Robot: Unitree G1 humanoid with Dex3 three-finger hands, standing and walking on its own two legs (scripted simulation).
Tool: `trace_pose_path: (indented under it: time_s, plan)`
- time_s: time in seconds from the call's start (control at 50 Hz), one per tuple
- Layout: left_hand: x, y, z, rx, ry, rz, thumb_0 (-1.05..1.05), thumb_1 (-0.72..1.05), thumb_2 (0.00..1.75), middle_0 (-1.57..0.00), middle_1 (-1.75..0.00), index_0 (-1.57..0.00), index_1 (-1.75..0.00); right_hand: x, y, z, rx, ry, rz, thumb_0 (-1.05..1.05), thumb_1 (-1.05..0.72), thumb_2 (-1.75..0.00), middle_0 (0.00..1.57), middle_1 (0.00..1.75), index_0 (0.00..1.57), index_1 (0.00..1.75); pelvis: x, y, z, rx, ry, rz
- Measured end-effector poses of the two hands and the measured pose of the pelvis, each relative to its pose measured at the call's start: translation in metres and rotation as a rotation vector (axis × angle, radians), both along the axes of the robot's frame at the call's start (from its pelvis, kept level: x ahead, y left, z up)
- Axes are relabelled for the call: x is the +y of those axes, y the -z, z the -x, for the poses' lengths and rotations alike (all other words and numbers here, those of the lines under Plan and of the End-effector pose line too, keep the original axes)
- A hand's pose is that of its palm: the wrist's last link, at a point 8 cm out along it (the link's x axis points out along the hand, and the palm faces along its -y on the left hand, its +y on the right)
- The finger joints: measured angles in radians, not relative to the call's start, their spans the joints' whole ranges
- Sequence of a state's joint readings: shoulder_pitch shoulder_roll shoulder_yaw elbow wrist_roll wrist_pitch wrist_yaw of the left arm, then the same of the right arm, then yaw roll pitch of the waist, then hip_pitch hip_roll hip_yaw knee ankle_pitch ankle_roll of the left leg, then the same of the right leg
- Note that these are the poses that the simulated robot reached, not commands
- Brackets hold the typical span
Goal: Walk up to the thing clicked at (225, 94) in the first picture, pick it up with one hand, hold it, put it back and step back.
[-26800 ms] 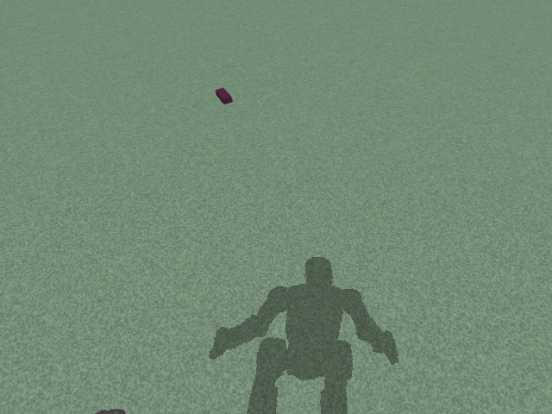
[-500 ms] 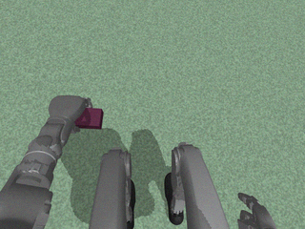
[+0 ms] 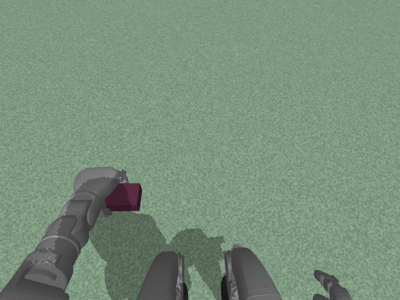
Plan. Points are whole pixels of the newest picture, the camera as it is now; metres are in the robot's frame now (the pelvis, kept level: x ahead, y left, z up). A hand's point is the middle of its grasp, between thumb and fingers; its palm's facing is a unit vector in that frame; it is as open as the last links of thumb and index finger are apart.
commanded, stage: lift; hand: left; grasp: from above
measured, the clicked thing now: (113, 197) +0.35 +0.22 -0.12
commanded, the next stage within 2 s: hold in 0.56 s
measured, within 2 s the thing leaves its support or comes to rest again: neither
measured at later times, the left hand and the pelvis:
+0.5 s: hand (95, 175) +0.35 +0.22 +0.01, palm faces -0.45 -0.03 -0.89, open 8.7 cm; pelvis +0.03 +0.00 +0.09, yaw -1 degrees
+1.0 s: hand (90, 158) +0.36 +0.21 +0.06, palm faces -0.46 -0.01 -0.89, open 8.7 cm; pelvis +0.05 +0.00 +0.11, yaw -1 degrees
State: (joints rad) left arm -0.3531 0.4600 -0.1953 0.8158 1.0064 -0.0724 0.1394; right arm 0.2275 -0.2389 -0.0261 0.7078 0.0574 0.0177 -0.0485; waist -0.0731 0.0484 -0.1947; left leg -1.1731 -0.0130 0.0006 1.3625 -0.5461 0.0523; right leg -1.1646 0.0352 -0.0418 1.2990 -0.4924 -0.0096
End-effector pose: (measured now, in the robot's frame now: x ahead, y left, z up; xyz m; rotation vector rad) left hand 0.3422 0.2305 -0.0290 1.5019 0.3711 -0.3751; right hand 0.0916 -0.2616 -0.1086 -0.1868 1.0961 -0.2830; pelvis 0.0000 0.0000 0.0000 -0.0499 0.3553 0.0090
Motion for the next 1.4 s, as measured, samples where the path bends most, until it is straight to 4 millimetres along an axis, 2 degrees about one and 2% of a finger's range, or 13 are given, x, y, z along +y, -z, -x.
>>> trace_pose_path:
  time_s: [0.22,0.54,0.78,0.96,1.4]
  plan:
    - [-0.013,-0.048,-0.006,-0.007,0.053,0.006,0.0,0.15,0.52,-0.76,-0.45,-0.77,-0.47,-0.004,-0.048,-0.007,-0.012,0.004,0.008,0.01,-0.92,-0.91,0.2,0.3,0.21,0.3,0.002,-0.046,-0.016,-0.078,0.009,-0.01]
    - [-0.011,-0.102,-0.016,0.0,0.013,0.002,0.0,0.17,0.49,-0.78,-0.4,-0.79,-0.42,-0.005,-0.087,-0.023,-0.018,0.015,-0.015,0.01,-0.92,-0.9,0.2,0.3,0.21,0.3,-0.001,-0.09,-0.035,-0.157,0.017,-0.027]
    - [-0.016,-0.124,-0.023,-0.006,0.042,-0.005,0.0,0.18,0.45,-0.8,-0.38,-0.81,-0.4,-0.007,-0.103,-0.047,-0.05,0.011,-0.018,0.01,-0.91,-0.9,0.2,0.3,0.21,0.3,-0.002,-0.105,-0.048,-0.194,0.019,-0.033]
    - [-0.016,-0.141,-0.029,-0.002,0.04,-0.009,0.0,0.19,0.43,-0.81,-0.37,-0.81,-0.39,-0.008,-0.112,-0.056,-0.07,0.015,-0.025,0.01,-0.9,-0.9,0.2,0.3,0.21,0.3,-0.002,-0.113,-0.054,-0.222,0.021,-0.035]
    - [-0.02,-0.162,-0.015,0.012,0.057,-0.003,0.0,0.18,0.43,-0.83,-0.35,-0.84,-0.37,-0.003,-0.124,-0.068,-0.102,-0.008,-0.04,0.01,-0.9,-0.9,0.2,0.3,0.2,0.3,-0.003,-0.125,-0.05,-0.285,0.025,-0.042]
